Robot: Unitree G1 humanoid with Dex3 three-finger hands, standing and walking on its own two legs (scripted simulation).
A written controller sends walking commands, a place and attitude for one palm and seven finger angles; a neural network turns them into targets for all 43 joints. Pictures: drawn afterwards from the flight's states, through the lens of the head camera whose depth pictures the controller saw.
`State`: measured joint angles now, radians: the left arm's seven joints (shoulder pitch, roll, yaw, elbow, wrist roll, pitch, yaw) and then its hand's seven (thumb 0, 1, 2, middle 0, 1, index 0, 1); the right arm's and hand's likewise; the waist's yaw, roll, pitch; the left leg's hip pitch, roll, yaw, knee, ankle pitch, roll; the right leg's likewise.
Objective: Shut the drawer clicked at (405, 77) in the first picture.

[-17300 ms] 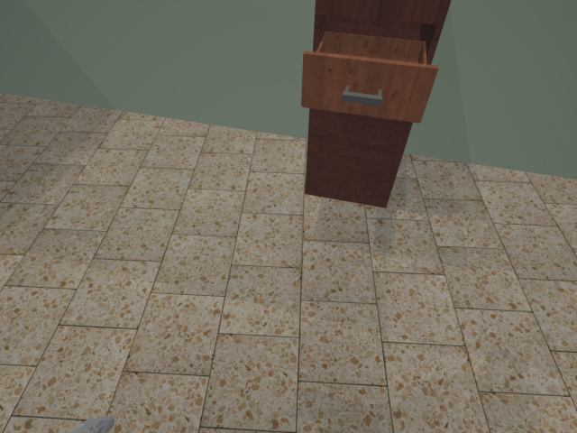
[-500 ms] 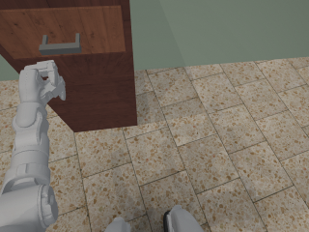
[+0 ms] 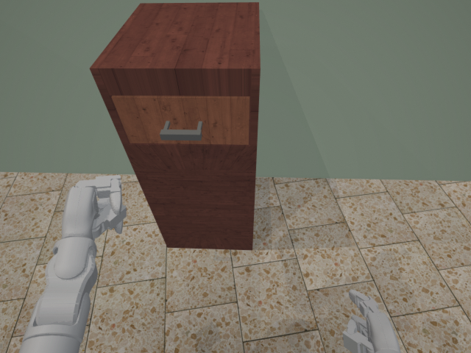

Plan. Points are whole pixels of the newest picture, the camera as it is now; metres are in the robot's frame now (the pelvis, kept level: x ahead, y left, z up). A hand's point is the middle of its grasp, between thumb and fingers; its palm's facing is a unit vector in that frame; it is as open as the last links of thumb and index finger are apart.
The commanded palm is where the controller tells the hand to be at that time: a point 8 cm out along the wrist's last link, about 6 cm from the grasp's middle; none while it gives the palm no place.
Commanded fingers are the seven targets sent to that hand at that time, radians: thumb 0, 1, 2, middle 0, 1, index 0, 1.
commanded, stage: draw the hand back to the body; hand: left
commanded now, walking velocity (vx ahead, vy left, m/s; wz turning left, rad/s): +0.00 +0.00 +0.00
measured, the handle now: (182, 129) +0.65 +0.20 -0.01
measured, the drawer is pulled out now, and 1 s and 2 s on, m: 0.00 0.00 0.00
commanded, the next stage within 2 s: step back with the hand held close in 0.62 s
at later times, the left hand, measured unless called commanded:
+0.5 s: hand (35, 271) +0.17 +0.24 +0.18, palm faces +0.42 -0.80 -0.43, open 3.3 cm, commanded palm +0.13 +0.27 +0.18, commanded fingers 0.00 0.90 0.90 -1.40 -1.60 -1.40 -1.60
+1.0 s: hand (29, 286) +0.16 +0.24 +0.17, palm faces +0.34 -0.80 -0.50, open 3.3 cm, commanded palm +0.10 +0.28 +0.18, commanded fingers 0.00 0.90 0.90 -1.40 -1.60 -1.40 -1.60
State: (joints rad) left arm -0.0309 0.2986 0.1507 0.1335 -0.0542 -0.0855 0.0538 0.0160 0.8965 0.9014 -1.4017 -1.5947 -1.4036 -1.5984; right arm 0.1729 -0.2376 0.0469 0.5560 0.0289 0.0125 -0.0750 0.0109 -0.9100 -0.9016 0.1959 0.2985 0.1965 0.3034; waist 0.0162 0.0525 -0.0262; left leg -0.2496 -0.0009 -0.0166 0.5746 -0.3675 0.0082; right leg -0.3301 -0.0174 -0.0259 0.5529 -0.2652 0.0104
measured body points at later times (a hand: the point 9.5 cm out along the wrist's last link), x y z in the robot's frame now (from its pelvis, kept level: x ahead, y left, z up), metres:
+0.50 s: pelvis +0.00 -0.01 +0.01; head -0.02 -0.03 +0.46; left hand +0.14 +0.28 +0.20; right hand +0.19 -0.22 -0.08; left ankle -0.04 +0.11 -0.73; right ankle +0.01 -0.13 -0.73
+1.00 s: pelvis -0.03 +0.00 +0.01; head -0.02 -0.02 +0.46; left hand +0.14 +0.28 +0.19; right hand +0.15 -0.24 -0.08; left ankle -0.04 +0.11 -0.73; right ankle +0.01 -0.13 -0.73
